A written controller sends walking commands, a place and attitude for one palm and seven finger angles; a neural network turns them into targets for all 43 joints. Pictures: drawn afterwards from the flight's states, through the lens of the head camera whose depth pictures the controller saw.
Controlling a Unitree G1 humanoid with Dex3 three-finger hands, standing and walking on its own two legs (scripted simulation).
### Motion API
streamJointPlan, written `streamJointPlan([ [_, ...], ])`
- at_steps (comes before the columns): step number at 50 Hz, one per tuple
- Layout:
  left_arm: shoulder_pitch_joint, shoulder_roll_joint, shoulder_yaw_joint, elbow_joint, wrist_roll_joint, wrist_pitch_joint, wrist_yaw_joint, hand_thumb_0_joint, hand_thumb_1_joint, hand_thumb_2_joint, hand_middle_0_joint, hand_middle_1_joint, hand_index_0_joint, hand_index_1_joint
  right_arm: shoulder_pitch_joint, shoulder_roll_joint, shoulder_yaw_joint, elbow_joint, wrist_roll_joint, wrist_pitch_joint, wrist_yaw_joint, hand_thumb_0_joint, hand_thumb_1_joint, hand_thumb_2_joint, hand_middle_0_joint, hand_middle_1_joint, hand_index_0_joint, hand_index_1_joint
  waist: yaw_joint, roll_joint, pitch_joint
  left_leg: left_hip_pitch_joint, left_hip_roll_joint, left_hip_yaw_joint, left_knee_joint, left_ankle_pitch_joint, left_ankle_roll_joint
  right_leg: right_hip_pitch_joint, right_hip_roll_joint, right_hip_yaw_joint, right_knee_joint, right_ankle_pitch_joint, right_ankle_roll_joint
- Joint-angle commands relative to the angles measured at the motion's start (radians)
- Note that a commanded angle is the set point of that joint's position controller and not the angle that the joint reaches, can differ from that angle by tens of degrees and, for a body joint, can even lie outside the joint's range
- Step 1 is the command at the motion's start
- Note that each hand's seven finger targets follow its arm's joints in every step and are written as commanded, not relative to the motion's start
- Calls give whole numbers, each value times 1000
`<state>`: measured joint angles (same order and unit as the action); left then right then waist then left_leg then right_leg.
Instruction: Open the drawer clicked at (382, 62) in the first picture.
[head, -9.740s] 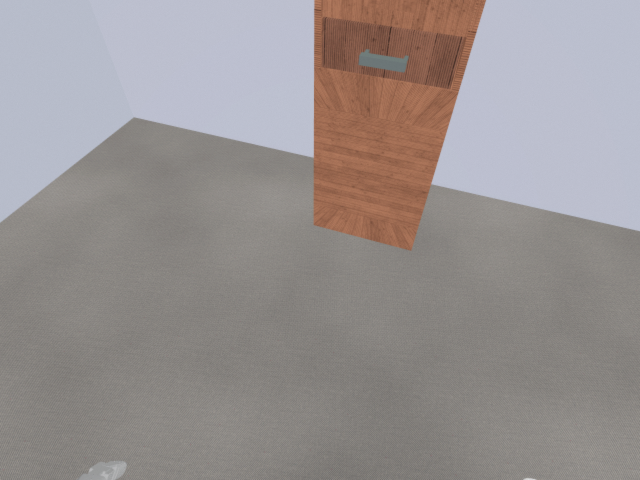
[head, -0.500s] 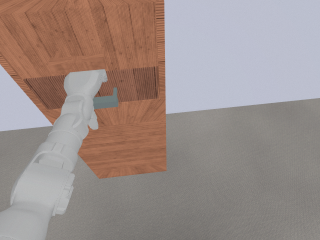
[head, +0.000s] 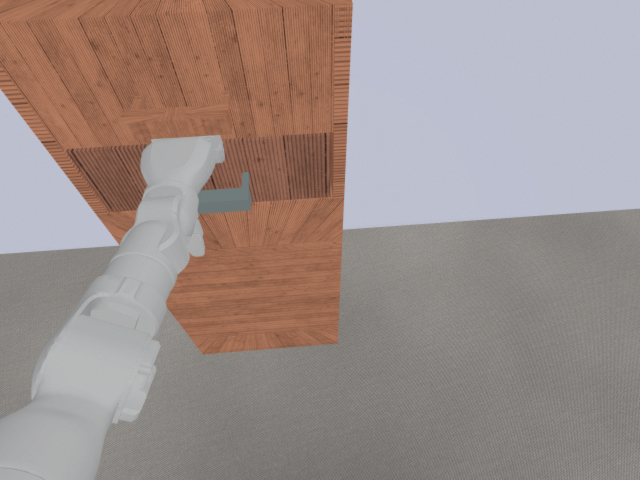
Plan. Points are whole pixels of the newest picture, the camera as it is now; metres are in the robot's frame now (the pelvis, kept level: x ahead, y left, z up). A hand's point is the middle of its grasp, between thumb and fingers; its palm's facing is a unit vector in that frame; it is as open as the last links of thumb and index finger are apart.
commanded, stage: move the hooked fingers above the handle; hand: left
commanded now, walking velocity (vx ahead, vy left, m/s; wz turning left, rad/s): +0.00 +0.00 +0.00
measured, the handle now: (209, 191) +0.54 +0.16 +0.02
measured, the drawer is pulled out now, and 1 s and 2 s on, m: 0.00 0.00 0.00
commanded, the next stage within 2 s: lower the fingers behind the handle in 0.02 s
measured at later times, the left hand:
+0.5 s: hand (197, 208) +0.48 +0.16 +0.05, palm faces -0.03 -0.04 -1.00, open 13.8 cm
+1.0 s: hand (200, 219) +0.48 +0.17 +0.02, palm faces -0.05 -0.04 -1.00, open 13.9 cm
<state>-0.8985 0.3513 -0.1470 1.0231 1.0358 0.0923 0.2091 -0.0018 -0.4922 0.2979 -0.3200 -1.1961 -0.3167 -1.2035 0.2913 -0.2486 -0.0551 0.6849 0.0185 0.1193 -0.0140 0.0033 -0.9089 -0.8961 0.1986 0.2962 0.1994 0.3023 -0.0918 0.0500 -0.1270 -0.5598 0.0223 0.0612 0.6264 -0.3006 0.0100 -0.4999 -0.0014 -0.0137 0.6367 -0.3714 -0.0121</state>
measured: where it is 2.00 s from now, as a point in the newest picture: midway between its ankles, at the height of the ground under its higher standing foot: outside the picture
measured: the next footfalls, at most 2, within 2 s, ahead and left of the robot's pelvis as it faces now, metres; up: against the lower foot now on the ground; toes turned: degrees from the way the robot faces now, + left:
none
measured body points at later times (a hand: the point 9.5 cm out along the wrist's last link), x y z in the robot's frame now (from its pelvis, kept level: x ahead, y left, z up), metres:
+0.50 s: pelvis +0.00 +0.00 +0.00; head +0.07 -0.02 +0.44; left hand +0.47 +0.16 +0.11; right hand +0.03 -0.27 -0.14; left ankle -0.01 +0.12 -0.72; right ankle -0.04 -0.11 -0.72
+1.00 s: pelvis +0.00 +0.00 -0.01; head +0.08 -0.01 +0.43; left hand +0.48 +0.17 +0.07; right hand +0.00 -0.27 -0.15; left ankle -0.01 +0.12 -0.72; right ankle -0.05 -0.11 -0.72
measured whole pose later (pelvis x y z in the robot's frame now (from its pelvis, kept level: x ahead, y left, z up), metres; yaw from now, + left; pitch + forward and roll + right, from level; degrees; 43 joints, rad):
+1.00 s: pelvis +0.00 +0.00 -0.01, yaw +0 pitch +18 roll +0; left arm -0.86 0.37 -0.09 1.09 1.07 0.05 0.33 0.00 -0.49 0.30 -0.32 -1.20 -0.32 -1.20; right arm 0.36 -0.24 -0.07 0.72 0.00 0.10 -0.01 0.00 -0.91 -0.90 0.20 0.30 0.20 0.30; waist -0.13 0.05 -0.15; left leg -0.71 0.04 0.05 0.74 -0.34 0.01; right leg -0.64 0.02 -0.02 0.73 -0.40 -0.02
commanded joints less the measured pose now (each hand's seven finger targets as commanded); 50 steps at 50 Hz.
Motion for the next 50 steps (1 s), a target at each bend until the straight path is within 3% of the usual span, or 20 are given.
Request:
streamJointPlan([
  [1,-504,262,85,-190,17,3,44,0,-500,300,-300,-1200,-300,-1200,104,-148,-43,-69,-5,-11,-19,0,-900,-900,200,300,200,300,-20,-61,-372,259,-42,-4,-3,385,40,106,40,5,-57,452,-11],
  [4,-525,218,54,-243,14,-19,39,0,-500,300,-300,-1200,-300,-1200,115,-141,-53,-70,-8,-14,-16,0,-900,-900,200,300,200,300,-28,-33,-417,301,-39,-10,12,434,40,99,44,5,-51,478,-11],
  [6,-492,212,62,-246,7,-24,39,0,-500,300,-300,-1200,-300,-1200,122,-142,-56,-67,-10,-13,-12,0,-900,-900,200,300,200,300,-20,-24,-420,321,-36,-14,14,463,39,92,48,0,-49,486,-13],
  [9,-423,239,91,-201,6,-22,38,0,-500,300,-300,-1200,-300,-1200,128,-146,-55,-58,-12,-7,-10,0,-900,-900,200,300,200,300,-10,-63,-397,275,-39,-9,13,467,39,120,47,0,-48,524,-11],
  [13,-394,188,62,-222,4,-28,43,0,-500,300,-300,-1200,-300,-1200,123,-143,-60,-57,-12,-4,-3,0,-900,-900,200,300,200,300,-11,-56,-369,276,-39,-4,14,470,38,104,49,-3,-54,518,-14],
  [16,-383,244,107,-256,12,-43,58,0,-500,300,-300,-1200,-300,-1200,127,-144,-63,-56,-15,-2,-4,0,-900,-900,200,300,200,300,4,-54,-409,266,-43,-4,17,472,40,138,47,3,-43,549,-13],
  [18,-394,233,100,-261,17,-49,70,0,-500,300,-300,-1200,-300,-1200,126,-143,-65,-51,-15,-3,-4,0,-900,-900,200,300,200,300,-6,-64,-396,261,-42,-5,22,468,39,126,47,4,-44,540,-13],
  [22,-419,197,72,-257,25,-42,106,0,-500,300,-300,-1200,-300,-1200,127,-139,-70,-41,-14,-11,-1,0,-900,-900,200,300,200,300,-19,-19,-378,275,-39,-7,24,428,36,65,53,1,-44,470,-16],
  [25,-437,203,75,-220,27,-28,120,0,-500,300,-300,-1200,-300,-1200,131,-142,-67,-32,-15,-14,-3,0,-900,-900,200,300,200,300,-30,-51,-379,253,-42,-8,27,399,39,64,52,3,-43,461,-13],
  [28,-405,252,119,-185,28,-16,124,0,-500,300,-300,-1200,-300,-1200,126,-144,-62,-36,-16,-14,-5,0,-900,-900,200,300,200,300,-15,-56,-402,224,-47,-4,33,400,38,99,48,8,-35,486,-13],
  [30,-403,195,69,-159,31,-7,119,0,-500,300,-300,-1200,-300,-1200,128,-140,-63,-35,-13,-15,-5,0,-900,-900,200,300,200,300,-32,-54,-366,215,-45,-3,36,382,38,61,49,4,-34,469,-10],
  [33,-432,185,57,-133,25,-9,110,0,-500,300,-300,-1200,-300,-1200,132,-145,-61,-35,-12,-22,-10,0,-900,-900,200,300,200,300,-52,-83,-340,200,-44,-5,40,336,42,36,48,9,-46,425,-7],
  [34,-444,213,70,-142,29,-16,109,0,-500,300,-300,-1200,-300,-1200,136,-148,-60,-36,-12,-24,-14,0,-900,-900,200,300,200,300,-50,-66,-355,196,-43,-6,40,322,41,31,46,12,-41,410,-6],
  [35,-456,191,50,-147,25,-21,108,0,-500,300,-300,-1200,-300,-1200,137,-144,-59,-39,-12,-26,-16,0,-900,-900,200,300,200,300,-54,-47,-358,195,-46,-6,46,318,42,25,46,14,-38,409,-7],
  [37,-469,234,82,-146,31,-36,111,0,-500,300,-300,-1200,-300,-1200,150,-148,-58,-33,-15,-31,-20,0,-900,-900,200,300,200,300,-56,-52,-371,183,-44,-9,57,319,42,21,45,17,-27,414,-5],
  [40,-436,256,110,-152,40,-58,126,0,-500,300,-300,-1200,-300,-1200,160,-142,-61,-38,-21,-37,-18,0,-900,-900,200,300,200,300,-35,-23,-434,178,-46,-7,79,363,40,38,47,18,0,458,-8],
  [44,-416,253,119,-133,49,-54,151,0,-500,300,-300,-1200,-300,-1200,174,-144,-65,-32,-25,-38,-11,0,-900,-900,200,300,200,300,-38,-38,-438,157,-42,-10,98,392,37,25,52,11,19,479,-8],
  [47,-412,215,92,-116,45,-37,162,0,-500,300,-300,-1200,-300,-1200,178,-143,-68,-24,-24,-38,-5,0,-900,-900,200,300,200,300,-50,-29,-412,155,-40,-8,104,377,36,-8,57,7,14,458,-9],
  [48,-429,228,103,-108,43,-36,163,0,-500,300,-300,-1200,-300,-1200,180,-145,-67,-19,-24,-38,-6,0,-900,-900,200,300,200,300,-57,-53,-404,140,-40,-11,106,369,38,-5,56,9,12,454,-7],
  [50,-432,247,112,-102,46,-30,169,0,-500,300,-300,-1200,-300,-1200,188,-148,-68,-13,-23,-39,-8,0,-900,-900,200,300,200,300,-56,-31,-414,140,-39,-11,106,359,38,-15,57,10,15,441,-8],
])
